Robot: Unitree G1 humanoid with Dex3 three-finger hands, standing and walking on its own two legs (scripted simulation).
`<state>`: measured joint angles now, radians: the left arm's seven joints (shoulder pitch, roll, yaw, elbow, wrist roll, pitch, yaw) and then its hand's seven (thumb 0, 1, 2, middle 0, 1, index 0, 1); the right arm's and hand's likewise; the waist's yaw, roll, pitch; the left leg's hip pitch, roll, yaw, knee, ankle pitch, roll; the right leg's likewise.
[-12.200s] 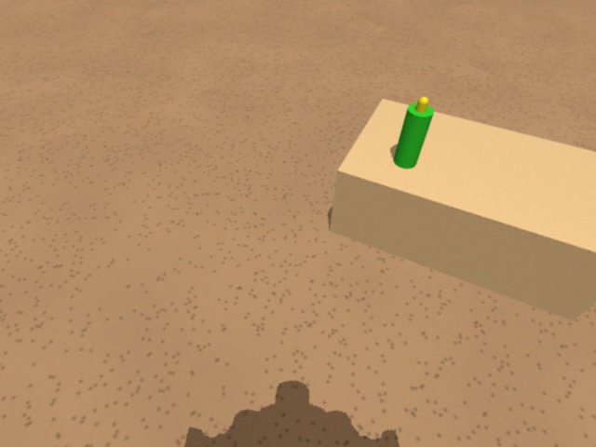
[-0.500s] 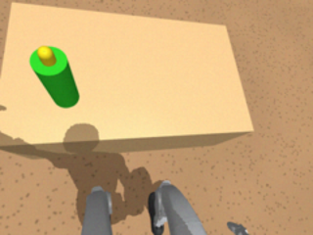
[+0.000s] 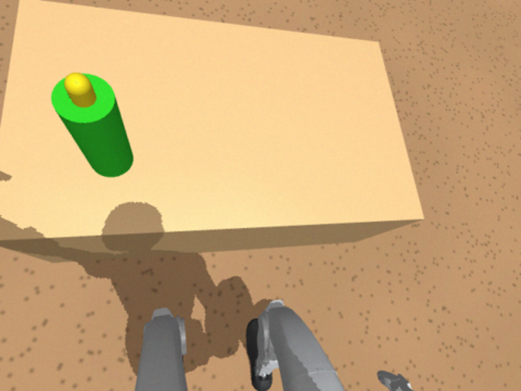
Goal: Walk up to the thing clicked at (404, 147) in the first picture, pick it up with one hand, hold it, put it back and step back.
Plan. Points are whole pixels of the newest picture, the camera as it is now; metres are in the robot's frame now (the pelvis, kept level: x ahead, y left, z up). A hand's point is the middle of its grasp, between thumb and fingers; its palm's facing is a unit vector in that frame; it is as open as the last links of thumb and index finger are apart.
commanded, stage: go down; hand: left
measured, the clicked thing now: (97, 127) +0.56 +0.23 -0.16
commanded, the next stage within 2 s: none
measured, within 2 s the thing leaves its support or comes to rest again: neither
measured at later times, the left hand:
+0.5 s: hand out of the picture +0.47 +0.43 +0.08, palm faces +0.39 -0.92 -0.02, open 17.4 cm
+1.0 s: hand out of the picture +0.48 +0.43 +0.08, palm faces +0.39 -0.92 -0.02, open 17.4 cm
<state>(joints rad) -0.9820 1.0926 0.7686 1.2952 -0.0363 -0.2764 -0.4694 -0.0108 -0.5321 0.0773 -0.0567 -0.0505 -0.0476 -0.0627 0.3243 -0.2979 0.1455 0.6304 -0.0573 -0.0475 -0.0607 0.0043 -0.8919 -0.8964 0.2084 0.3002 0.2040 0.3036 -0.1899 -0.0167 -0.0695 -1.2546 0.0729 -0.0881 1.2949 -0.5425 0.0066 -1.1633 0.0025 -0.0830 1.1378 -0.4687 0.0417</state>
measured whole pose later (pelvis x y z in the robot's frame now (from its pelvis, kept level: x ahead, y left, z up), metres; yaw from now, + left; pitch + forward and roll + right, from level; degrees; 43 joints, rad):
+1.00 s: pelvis +0.00 +0.00 -0.01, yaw +0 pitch +29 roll -8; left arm -0.99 1.10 0.78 1.30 -0.03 -0.28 -0.45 -0.01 -0.54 0.08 -0.05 -0.07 -0.05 -0.07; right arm 0.32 -0.30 0.15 0.61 -0.05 0.00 -0.05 0.00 -0.89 -0.89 0.21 0.30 0.20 0.30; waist -0.20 -0.01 -0.07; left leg -1.28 0.08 -0.09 1.32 -0.55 0.00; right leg -1.20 0.01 -0.08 1.17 -0.48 0.04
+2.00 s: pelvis -0.01 +0.00 -0.01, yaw +0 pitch +29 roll -8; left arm -1.00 1.09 0.77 1.29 -0.02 -0.29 -0.44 -0.01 -0.57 0.08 -0.04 -0.08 -0.05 -0.08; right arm 0.32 -0.29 0.15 0.61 -0.05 0.02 -0.04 0.00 -0.89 -0.89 0.21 0.30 0.20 0.30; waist -0.20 -0.01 -0.06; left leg -1.28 0.07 -0.09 1.31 -0.54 0.00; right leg -1.19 0.01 -0.08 1.17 -0.47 0.04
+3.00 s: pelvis +0.00 +0.00 -0.01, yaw +0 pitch +29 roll -8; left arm -1.01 1.10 0.78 1.30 -0.03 -0.29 -0.45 -0.01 -0.57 0.09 -0.04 -0.09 -0.05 -0.08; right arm 0.31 -0.30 0.15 0.60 -0.04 0.02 -0.04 0.00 -0.89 -0.89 0.21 0.30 0.20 0.30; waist -0.20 -0.02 -0.06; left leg -1.28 0.07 -0.09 1.32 -0.55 0.00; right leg -1.20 0.01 -0.08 1.17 -0.47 0.04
